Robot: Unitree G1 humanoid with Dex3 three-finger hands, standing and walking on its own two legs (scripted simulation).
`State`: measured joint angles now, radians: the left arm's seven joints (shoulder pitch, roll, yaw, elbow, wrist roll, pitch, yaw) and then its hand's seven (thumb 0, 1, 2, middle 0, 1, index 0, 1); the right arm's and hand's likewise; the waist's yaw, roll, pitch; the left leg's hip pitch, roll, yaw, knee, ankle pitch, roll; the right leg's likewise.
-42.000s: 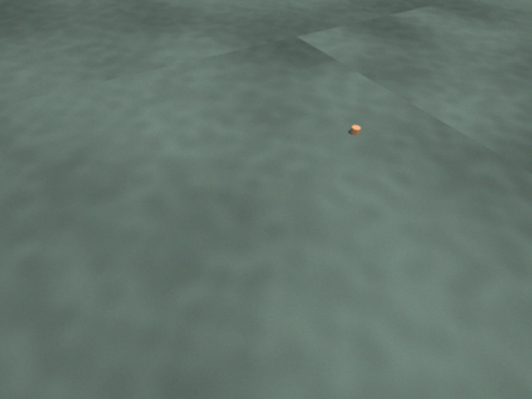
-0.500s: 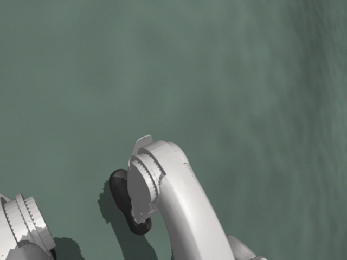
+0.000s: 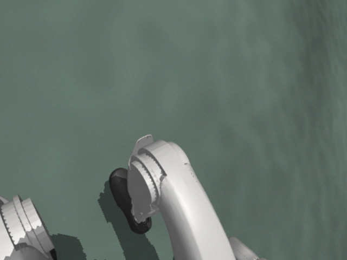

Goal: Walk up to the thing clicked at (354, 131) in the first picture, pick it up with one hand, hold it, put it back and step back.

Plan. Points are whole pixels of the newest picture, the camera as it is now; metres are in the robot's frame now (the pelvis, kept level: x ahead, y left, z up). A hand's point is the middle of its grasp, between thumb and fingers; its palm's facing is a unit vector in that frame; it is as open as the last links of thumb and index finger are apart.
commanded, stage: close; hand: left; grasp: from above
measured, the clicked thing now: out of the picture +0.47 +0.38 -0.29
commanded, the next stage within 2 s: settle in 0.56 s
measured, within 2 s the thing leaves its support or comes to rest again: leaves its support in 0.86 s
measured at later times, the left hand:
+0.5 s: hand out of the picture +0.45 +0.36 -0.26, palm faces -0.43 -0.16 -0.89, open 8.3 cm
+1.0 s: hand out of the picture +0.46 +0.38 -0.24, palm faces -0.41 -0.17 -0.90, open 7.3 cm
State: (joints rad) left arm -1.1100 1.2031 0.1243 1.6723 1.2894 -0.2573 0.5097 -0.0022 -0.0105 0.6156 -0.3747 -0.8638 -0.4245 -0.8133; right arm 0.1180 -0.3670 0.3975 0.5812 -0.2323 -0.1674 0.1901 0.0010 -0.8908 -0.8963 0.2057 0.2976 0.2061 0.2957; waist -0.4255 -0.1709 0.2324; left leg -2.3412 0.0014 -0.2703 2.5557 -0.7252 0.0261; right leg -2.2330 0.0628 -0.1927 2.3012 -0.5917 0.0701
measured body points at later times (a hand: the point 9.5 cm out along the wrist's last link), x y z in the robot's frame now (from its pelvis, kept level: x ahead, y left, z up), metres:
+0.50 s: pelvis +0.00 +0.00 +0.00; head +0.28 +0.15 +0.31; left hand +0.47 +0.37 -0.21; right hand +0.05 -0.25 -0.04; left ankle +0.06 +0.12 -0.27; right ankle +0.14 -0.12 -0.27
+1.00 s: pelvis +0.00 +0.00 +0.00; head +0.28 +0.15 +0.32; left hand +0.48 +0.39 -0.19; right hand +0.04 -0.25 -0.04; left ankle +0.06 +0.12 -0.27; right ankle +0.14 -0.12 -0.27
